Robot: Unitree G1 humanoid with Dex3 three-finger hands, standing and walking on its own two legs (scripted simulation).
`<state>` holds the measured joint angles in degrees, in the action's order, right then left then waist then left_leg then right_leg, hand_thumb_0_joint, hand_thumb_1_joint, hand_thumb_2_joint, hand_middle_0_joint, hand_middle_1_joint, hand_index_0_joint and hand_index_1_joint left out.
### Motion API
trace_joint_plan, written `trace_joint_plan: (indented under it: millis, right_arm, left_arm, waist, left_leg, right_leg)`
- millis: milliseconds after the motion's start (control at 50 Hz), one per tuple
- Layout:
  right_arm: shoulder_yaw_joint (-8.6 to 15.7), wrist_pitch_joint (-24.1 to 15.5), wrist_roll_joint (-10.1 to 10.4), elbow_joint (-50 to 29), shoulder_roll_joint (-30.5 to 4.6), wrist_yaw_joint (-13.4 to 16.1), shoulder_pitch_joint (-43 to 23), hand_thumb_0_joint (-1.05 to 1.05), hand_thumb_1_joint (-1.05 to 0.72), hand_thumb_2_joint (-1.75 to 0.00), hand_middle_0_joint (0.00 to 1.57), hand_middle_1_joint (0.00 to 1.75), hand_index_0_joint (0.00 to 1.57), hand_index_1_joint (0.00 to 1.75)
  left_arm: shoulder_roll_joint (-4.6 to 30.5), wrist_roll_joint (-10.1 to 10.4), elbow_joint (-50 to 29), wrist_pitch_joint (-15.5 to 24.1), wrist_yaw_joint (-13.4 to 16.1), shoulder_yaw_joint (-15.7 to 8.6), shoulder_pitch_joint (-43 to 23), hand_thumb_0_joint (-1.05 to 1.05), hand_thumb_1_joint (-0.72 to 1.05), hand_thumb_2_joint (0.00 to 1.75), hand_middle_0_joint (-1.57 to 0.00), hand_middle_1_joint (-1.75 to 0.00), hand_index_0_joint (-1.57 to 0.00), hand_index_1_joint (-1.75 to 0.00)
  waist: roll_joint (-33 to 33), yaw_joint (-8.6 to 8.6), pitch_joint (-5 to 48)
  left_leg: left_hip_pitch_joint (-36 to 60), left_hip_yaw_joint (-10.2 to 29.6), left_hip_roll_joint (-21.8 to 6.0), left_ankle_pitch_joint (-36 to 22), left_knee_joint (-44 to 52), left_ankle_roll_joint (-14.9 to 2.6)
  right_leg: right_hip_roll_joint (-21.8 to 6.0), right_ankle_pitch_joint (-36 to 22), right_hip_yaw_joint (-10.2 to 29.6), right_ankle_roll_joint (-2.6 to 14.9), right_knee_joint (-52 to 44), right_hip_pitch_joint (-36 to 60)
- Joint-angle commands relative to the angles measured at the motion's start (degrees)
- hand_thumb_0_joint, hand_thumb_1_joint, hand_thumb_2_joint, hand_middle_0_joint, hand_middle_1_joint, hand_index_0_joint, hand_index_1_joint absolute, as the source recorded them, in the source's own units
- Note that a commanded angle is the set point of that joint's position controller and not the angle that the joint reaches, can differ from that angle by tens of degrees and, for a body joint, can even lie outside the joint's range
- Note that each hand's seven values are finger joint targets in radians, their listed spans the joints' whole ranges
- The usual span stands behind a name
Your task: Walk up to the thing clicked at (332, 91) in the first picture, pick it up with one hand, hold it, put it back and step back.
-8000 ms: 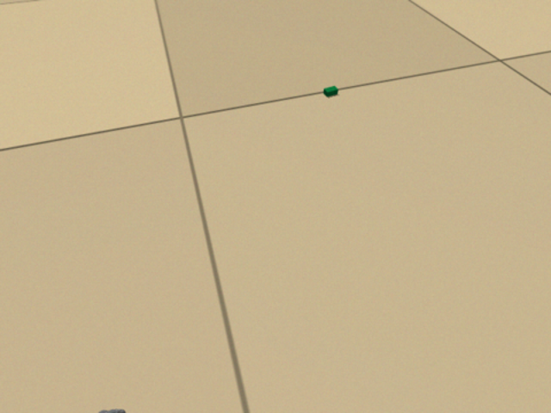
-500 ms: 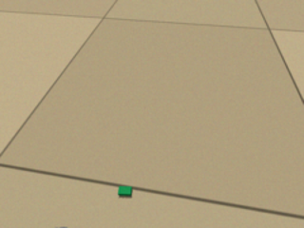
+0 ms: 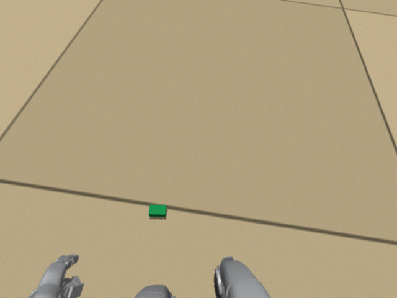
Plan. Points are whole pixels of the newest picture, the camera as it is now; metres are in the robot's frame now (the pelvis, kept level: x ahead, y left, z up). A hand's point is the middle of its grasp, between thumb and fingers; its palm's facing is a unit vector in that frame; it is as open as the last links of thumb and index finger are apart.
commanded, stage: walk up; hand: left
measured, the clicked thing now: (157, 210) +0.51 +0.17 -0.73
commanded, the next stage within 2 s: stand in 1.92 s
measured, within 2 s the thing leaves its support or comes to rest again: neither
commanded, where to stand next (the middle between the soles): +0.09 -0.03 m, yaw -1 degrees
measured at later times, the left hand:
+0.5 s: hand (115, 242) +0.23 +0.19 -0.12, palm faces -0.13 -0.90 -0.41, open 7.3 cm
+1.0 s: hand (85, 278) +0.16 +0.26 -0.17, palm faces -0.01 -0.93 -0.37, open 7.3 cm
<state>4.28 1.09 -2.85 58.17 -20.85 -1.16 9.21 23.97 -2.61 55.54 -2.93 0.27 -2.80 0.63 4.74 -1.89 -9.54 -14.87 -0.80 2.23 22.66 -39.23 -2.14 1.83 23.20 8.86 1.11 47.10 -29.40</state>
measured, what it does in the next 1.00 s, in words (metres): steps on the spot: right foot, then left foot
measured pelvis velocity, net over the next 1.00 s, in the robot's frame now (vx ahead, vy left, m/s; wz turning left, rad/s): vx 0.03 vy -0.01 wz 0.02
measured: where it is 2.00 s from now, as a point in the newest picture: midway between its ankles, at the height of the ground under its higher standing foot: outside the picture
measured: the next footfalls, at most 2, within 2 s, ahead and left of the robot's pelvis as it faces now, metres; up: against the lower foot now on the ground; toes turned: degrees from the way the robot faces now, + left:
right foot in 0.38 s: +0.18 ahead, -0.17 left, +0.00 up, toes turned -5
left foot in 0.88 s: +0.09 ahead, +0.09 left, +0.00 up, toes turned +0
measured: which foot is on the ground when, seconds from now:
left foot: down 0.00-0.42, up 0.44-0.86, down 0.88-1.00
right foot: up 0.00-0.36, down 0.38-0.90, up 0.92-1.00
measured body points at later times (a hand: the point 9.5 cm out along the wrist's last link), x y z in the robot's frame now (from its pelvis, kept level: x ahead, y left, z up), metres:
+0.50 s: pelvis +0.08 -0.06 +0.01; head +0.11 -0.08 +0.46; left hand +0.24 +0.24 -0.09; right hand +0.06 -0.37 -0.13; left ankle +0.02 +0.10 -0.68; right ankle +0.14 -0.16 -0.72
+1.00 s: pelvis +0.03 -0.01 +0.00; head +0.10 +0.03 +0.44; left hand +0.16 +0.31 -0.14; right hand +0.10 -0.34 -0.09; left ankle +0.05 +0.09 -0.72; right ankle +0.06 -0.16 -0.66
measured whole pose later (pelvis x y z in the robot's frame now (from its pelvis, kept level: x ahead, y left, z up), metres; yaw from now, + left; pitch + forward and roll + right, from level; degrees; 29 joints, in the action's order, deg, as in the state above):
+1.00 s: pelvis +0.03 -0.01 +0.00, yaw +1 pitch -2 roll -2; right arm 3.9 2.4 -2.6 48.5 -22.5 -0.2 10.9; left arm 23.8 -0.2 50.9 -4.1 2.5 -3.7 2.2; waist 3.1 -2.1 -12.1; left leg -21.1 1.3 0.3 21.1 -44.1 -2.2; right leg 3.3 32.1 4.7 0.9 65.1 -30.8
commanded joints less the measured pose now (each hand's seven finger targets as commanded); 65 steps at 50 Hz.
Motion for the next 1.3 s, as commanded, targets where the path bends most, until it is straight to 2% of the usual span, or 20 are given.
trace_joint_plan:
  millis: [0, 140, 260, 340, 360, 400, 420, 460, 500, 620, 800, 860, 880, 900, 920, 960, 1000, 1060, 1180, 1280]
  right_arm:
    - [4.2, -4.7, 0.0, -5.0, -19.5, 2.4, -3.9, 0.0, -0.9, -0.9, 0.2, 0.3, 0.2, 0.3]
    - [4.4, -6.2, 0.7, -4.7, -16.0, 2.0, 9.3, 0.0, -0.9, -0.9, 0.2, 0.3, 0.2, 0.3]
    - [3.8, -4.4, 0.6, -7.9, -15.9, 0.0, 9.1, 0.0, -0.9, -0.9, 0.2, 0.3, 0.2, 0.3]
    - [1.7, -2.5, 2.6, -9.4, -12.7, 0.6, 6.4, 0.0, -0.9, -0.9, 0.2, 0.3, 0.2, 0.3]
    - [0.4, -2.6, 3.5, -9.5, -10.2, 0.8, 8.5, 0.0, -0.9, -0.9, 0.2, 0.3, 0.2, 0.3]
    - [-0.8, -1.9, 4.2, -9.4, -8.3, 1.9, 12.4, 0.0, -0.9, -0.9, 0.2, 0.3, 0.2, 0.3]
    - [0.6, -1.2, 4.2, -8.0, -12.7, 2.6, 13.2, 0.0, -0.9, -0.9, 0.2, 0.3, 0.2, 0.3]
    - [0.8, -1.1, 3.8, -5.9, -13.9, 2.7, 12.4, 0.0, -0.9, -0.9, 0.2, 0.3, 0.2, 0.3]
    - [0.0, -0.7, 3.7, -4.3, -12.0, 2.8, 13.9, 0.0, -0.9, -0.9, 0.2, 0.3, 0.2, 0.3]
    - [0.5, 0.3, 3.2, -7.1, -12.1, 4.4, 11.5, 0.0, -0.9, -0.9, 0.2, 0.3, 0.2, 0.3]
    - [2.9, 1.3, 0.4, -12.6, -12.3, 1.8, 8.9, 0.0, -0.9, -0.9, 0.2, 0.3, 0.2, 0.3]
    - [3.9, 0.3, -0.5, -12.2, -13.9, 1.5, 9.0, 0.0, -0.9, -0.9, 0.2, 0.3, 0.2, 0.3]
    - [4.5, 0.1, -0.4, -13.8, -19.0, 1.6, 4.7, 0.0, -0.9, -0.9, 0.2, 0.3, 0.2, 0.3]
    - [5.1, -0.1, 0.6, -14.3, -22.9, 1.4, 3.9, 0.0, -0.9, -0.9, 0.2, 0.3, 0.2, 0.3]
    - [5.3, -0.2, 0.6, -14.5, -23.2, 1.6, 2.9, 0.0, -0.9, -0.9, 0.2, 0.3, 0.2, 0.3]
    - [3.7, -1.1, 0.5, -14.6, -17.4, 3.0, 0.4, 0.0, -0.9, -0.9, 0.2, 0.3, 0.2, 0.3]
    - [3.2, -3.0, 1.3, -12.7, -15.7, 3.8, 3.6, 0.0, -0.9, -0.9, 0.2, 0.3, 0.2, 0.3]
    - [5.0, -4.3, 1.6, -12.1, -18.7, 2.4, 9.9, 0.0, -0.9, -0.9, 0.2, 0.3, 0.2, 0.3]
    - [3.9, -5.1, 1.4, -12.1, -17.9, 0.9, 9.2, 0.0, -0.9, -0.9, 0.2, 0.3, 0.2, 0.3]
    - [3.9, -4.0, 0.8, -15.4, -18.3, -1.0, 2.8, 0.0, -0.9, -0.9, 0.2, 0.3, 0.2, 0.3]
  left_arm:
    - [12.5, 0.1, -2.4, 1.1, -1.3, -3.6, 1.4, 0.0, 0.9, 0.9, -0.2, -0.3, -0.2, -0.3]
    - [11.5, 1.4, -5.0, 3.0, -3.0, -3.2, 0.0, 0.0, 0.9, 0.9, -0.2, -0.3, -0.2, -0.3]
    - [10.4, 1.8, -4.9, 5.3, -3.2, -2.6, 3.2, 0.0, 0.9, 0.9, -0.2, -0.3, -0.2, -0.3]
    - [8.2, 1.5, -0.6, 5.8, -1.2, -3.0, 12.8, 0.0, 0.9, 0.9, -0.2, -0.3, -0.2, -0.3]
    - [10.3, 1.1, -0.4, 5.9, -0.6, -3.8, 14.7, 0.0, 0.9, 0.9, -0.2, -0.3, -0.2, -0.3]
    - [13.6, 1.3, -3.5, 5.7, 0.6, -3.9, 12.4, 0.0, 0.9, 0.9, -0.2, -0.3, -0.2, -0.3]
    - [14.5, 1.2, -4.7, 5.3, 0.5, -3.8, 7.5, 0.0, 0.9, 0.9, -0.2, -0.3, -0.2, -0.3]
    - [11.1, 1.9, -5.7, 4.7, 0.4, -3.0, 3.8, 0.0, 0.9, 0.9, -0.2, -0.3, -0.2, -0.3]
    - [10.5, 2.4, -6.1, 4.3, 0.7, -2.8, 1.8, 0.0, 0.9, 0.9, -0.2, -0.3, -0.2, -0.3]
    - [9.2, 2.1, -9.9, 2.1, 1.5, -3.9, 2.3, 0.0, 0.9, 0.9, -0.2, -0.3, -0.2, -0.3]
    - [13.7, 2.2, -11.2, 2.6, 3.6, -4.9, 1.9, 0.0, 0.9, 0.9, -0.2, -0.3, -0.2, -0.3]
    - [9.7, 3.3, -12.0, 1.6, 2.9, -3.2, 0.2, 0.0, 0.9, 0.9, -0.2, -0.3, -0.2, -0.3]
    - [6.1, 3.6, -12.5, 1.1, 2.7, -2.5, 1.7, 0.0, 0.9, 0.9, -0.2, -0.3, -0.2, -0.3]
    - [9.3, 2.6, -12.0, 0.3, 3.4, -3.6, -0.2, 0.0, 0.9, 0.9, -0.2, -0.3, -0.2, -0.3]
    - [10.3, 2.2, -11.0, 0.2, 3.6, -3.8, -0.5, 0.0, 0.9, 0.9, -0.2, -0.3, -0.2, -0.3]
    - [10.0, 2.6, -8.7, -0.2, 2.6, -4.1, 2.5, 0.0, 0.9, 0.9, -0.2, -0.3, -0.2, -0.3]
    - [10.1, 2.4, -7.0, 0.0, 1.3, -3.7, 7.9, 0.0, 0.9, 0.9, -0.2, -0.3, -0.2, -0.3]
    - [12.5, 1.4, -7.6, 1.9, -1.3, -3.9, 8.3, 0.0, 0.9, 0.9, -0.2, -0.3, -0.2, -0.3]
    - [13.1, 1.6, -5.8, 4.7, -2.1, -3.7, 9.6, 0.0, 0.9, 0.9, -0.2, -0.3, -0.2, -0.3]
    - [12.8, 1.7, -3.5, 5.2, -3.1, -3.9, 20.3, 0.0, 0.9, 0.9, -0.2, -0.3, -0.2, -0.3]
  waist:
    - [-9.9, 1.65, 6.3]
    - [-13.5, -3.31, 3.6]
    - [-18.6, -2.08, 0.0]
    - [-8.9, 3.02, 7.0]
    - [-2.3, 4.7, 10.5]
    - [6.0, 3.18, 14.3]
    - [5.0, 2.15, 11.4]
    - [3.7, 0.87, 7.9]
    - [5.5, 0.37, 8.1]
    - [6.4, 2.07, 11.9]
    - [0.8, 1.03, 16.6]
    - [-8.4, -0.73, 15.5]
    - [-21.7, 1.3, 14.7]
    - [-19.5, -0.95, 15.3]
    - [-20.0, -1.26, 13.2]
    - [-10.4, 1.37, 12.3]
    - [-7.6, 2.35, 15.9]
    - [-13.0, -2.62, 18.6]
    - [-13.8, -1.7, 0.4]
    - [-19.1, 2.7, 2.0]
  left_leg:
    - [3.3, 25.9, -19.3, 12.8, 27.0, -4.91]
    - [22.8, 15.5, -16.0, -4.6, 28.1, -3.1]
    - [9.0, 5.8, -14.0, -2.8, 26.7, -7.32]
    - [2.2, -0.4, -10.3, -28.1, 6.4, -3.44]
    - [-2.1, -1.2, -8.2, -23.9, -1.5, -1.39]
    - [-7.0, 6.4, -0.6, 10.2, -14.7, 1.29]
    - [-3.2, 7.0, -3.2, 13.5, -17.7, 0.79]
    - [-5.6, 8.4, -4.4, 10.4, -18.6, 0.97]
    - [-4.4, 7.9, -3.2, 7.0, -16.7, 1.68]
    - [-8.9, 4.0, -0.3, 7.5, -23.8, 3.57]
    - [-6.2, 4.7, -5.3, 2.2, -6.6, 1.19]
    - [3.0, 8.3, -7.2, -20.2, 12.6, -0.78]
    - [4.4, 25.6, -18.6, -32.9, 15.1, -6.29]
    - [-1.1, 30.6, -24.4, -36.9, 15.6, -13.46]
    - [-5.3, 34.4, -25.5, -32.0, 17.7, -15.83]
    - [1.4, 20.3, -17.2, -31.6, 12.4, -9.08]
    - [12.7, 17.0, -13.9, -14.2, 13.6, -3.04]
    - [27.1, 25.3, -16.7, 15.0, 21.5, -4.47]
    - [8.2, 18.9, -16.7, 12.5, 29.6, -6.31]
    - [-6.4, 11.5, -14.9, 18.3, 29.4, -8.75]
  right_leg:
    - [-1.4, -2.8, 5.8, -0.18, 7.6, -4.6]
    - [-0.8, -6.2, 1.3, -1.88, 2.6, -12.3]
    - [-2.3, -4.9, -9.6, -1.68, -10.3, 4.2]
    - [-0.3, -18.4, -12.6, -0.02, -22.8, 24.9]
    - [-2.8, -23.7, -8.4, 1.03, -23.9, 32.0]
    - [-21.4, -19.7, 18.0, 7.92, -30.8, 29.2]
    - [-22.4, -9.9, 18.6, 12.32, -31.0, 20.1]
    - [-17.5, -10.9, 9.4, 10.52, -30.6, 17.7]
    - [-14.0, -20.1, 1.9, 8.33, -28.3, 16.0]
    - [-17.3, -58.4, -1.3, 14.3, -19.5, 19.2]
    - [-23.0, -44.4, 3.2, 12.11, -12.0, 18.6]
    - [-12.3, -22.4, -5.4, 3.82, -0.8, 8.2]
    - [-0.4, 6.0, -11.0, 0.07, 11.4, -1.7]
    - [2.0, 17.1, -3.6, -0.21, 21.2, 1.2]
    - [2.1, 17.3, -0.7, -0.27, 26.4, 1.9]
    - [3.2, 9.0, 4.4, 0.24, 29.0, -3.1]
    - [2.1, 0.1, 5.0, 0.67, 22.6, -6.2]
    - [0.6, -1.6, 0.8, -1.45, 19.0, -12.8]
    - [-1.4, -2.1, -1.6, -2.57, 6.8, -5.7]
    - [-2.8, 2.1, -11.3, -2.56, -2.6, 11.3]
